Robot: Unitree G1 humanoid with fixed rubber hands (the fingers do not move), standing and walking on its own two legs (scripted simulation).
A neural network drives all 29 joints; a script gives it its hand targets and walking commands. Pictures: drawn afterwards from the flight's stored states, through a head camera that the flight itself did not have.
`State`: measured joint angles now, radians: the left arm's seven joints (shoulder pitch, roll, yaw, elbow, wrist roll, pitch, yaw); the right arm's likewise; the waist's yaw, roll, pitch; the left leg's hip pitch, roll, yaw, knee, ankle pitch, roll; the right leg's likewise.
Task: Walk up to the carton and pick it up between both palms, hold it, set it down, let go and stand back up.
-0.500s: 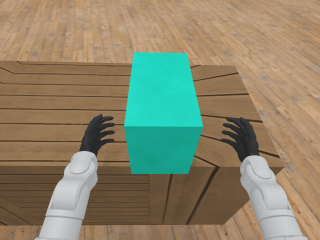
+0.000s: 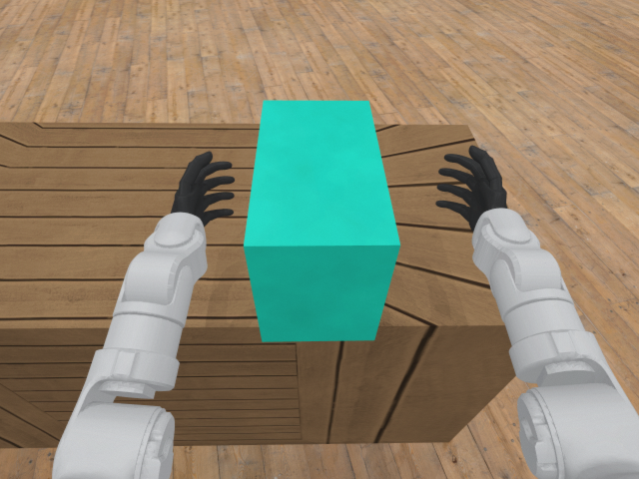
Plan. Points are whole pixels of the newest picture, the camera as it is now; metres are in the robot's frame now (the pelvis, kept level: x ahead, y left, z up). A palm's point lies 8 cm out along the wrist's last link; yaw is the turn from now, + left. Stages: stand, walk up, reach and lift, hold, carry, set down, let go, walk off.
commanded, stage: reach and lift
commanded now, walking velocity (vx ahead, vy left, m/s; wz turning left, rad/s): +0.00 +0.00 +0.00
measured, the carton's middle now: (317, 217) +0.50 +0.02 +0.03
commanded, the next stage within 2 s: none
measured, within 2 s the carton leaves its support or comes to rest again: neither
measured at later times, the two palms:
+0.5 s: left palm (182, 147) +0.45 +0.19 +0.20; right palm (479, 145) +0.47 -0.17 +0.20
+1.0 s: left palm (201, 196) +0.46 +0.18 +0.12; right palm (455, 194) +0.47 -0.17 +0.12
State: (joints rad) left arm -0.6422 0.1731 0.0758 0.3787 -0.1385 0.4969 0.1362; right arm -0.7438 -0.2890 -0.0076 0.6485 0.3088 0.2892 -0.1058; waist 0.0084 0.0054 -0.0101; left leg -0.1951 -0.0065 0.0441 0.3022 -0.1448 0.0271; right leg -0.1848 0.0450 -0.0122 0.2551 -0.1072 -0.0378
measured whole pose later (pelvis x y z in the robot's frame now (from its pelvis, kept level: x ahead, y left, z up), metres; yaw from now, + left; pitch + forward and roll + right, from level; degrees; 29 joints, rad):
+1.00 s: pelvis +0.00 +0.01 +0.00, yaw +0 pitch +15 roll -1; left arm -1.00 0.19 0.09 1.15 -0.15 -0.03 0.13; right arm -1.10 -0.26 -0.07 1.25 0.21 0.04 -0.05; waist 0.02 0.03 -0.15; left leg -0.46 -0.01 0.03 0.33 -0.13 0.03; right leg -0.43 0.04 -0.02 0.24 -0.07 -0.03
